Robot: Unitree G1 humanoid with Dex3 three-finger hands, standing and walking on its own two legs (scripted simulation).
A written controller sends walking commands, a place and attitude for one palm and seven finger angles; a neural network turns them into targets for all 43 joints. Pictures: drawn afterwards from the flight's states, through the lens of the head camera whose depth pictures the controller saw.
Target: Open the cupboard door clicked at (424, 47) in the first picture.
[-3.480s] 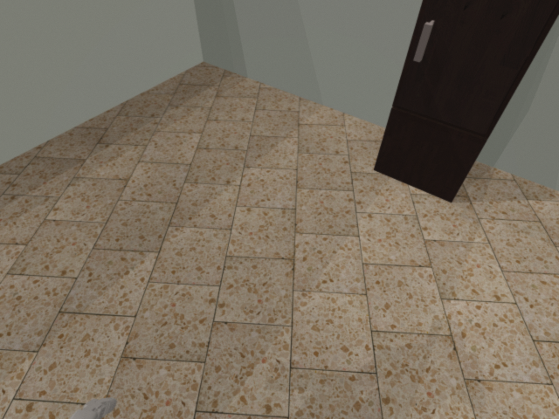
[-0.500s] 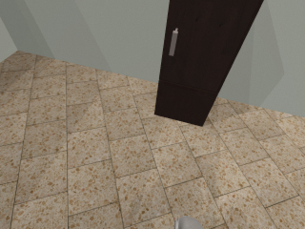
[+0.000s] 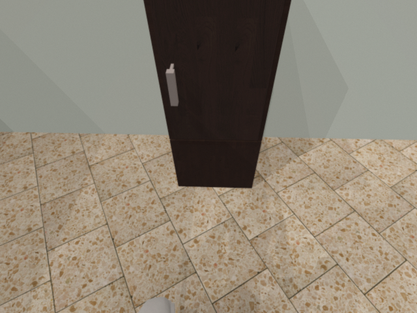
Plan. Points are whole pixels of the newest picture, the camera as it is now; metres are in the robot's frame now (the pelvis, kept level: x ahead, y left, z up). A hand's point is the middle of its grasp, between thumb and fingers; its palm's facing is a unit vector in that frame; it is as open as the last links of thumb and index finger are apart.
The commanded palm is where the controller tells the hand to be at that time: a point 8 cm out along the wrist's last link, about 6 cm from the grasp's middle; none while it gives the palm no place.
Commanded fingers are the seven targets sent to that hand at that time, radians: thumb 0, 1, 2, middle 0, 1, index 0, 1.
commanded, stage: take the last steps up to it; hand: left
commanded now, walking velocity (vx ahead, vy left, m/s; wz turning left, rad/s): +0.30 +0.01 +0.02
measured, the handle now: (173, 84) +0.84 +0.15 -0.04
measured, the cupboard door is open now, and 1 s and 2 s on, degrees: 0 0 0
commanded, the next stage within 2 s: come to a stop and stand still in 0.66 s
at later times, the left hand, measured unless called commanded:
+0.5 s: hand (105, 311) +0.16 +0.24 -0.17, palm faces +0.04 -0.99 -0.16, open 7.4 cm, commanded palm none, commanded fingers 0.00 0.90 0.90 -0.20 -0.30 -0.20 -0.30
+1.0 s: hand (150, 222) +0.37 +0.17 -0.15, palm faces +0.02 -0.97 -0.25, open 7.2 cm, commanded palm none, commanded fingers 0.00 0.90 0.90 -0.20 -0.30 -0.20 -0.30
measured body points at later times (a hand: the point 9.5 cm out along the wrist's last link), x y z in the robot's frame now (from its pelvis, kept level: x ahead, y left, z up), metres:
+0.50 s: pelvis +0.16 +0.06 +0.01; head +0.18 +0.08 +0.46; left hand +0.16 +0.29 -0.16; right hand +0.16 -0.17 -0.14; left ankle +0.15 +0.15 -0.74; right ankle +0.17 -0.08 -0.65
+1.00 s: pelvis +0.28 -0.01 +0.00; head +0.30 -0.04 +0.45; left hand +0.36 +0.22 -0.13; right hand +0.29 -0.23 -0.17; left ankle +0.28 +0.13 -0.68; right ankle +0.31 -0.09 -0.74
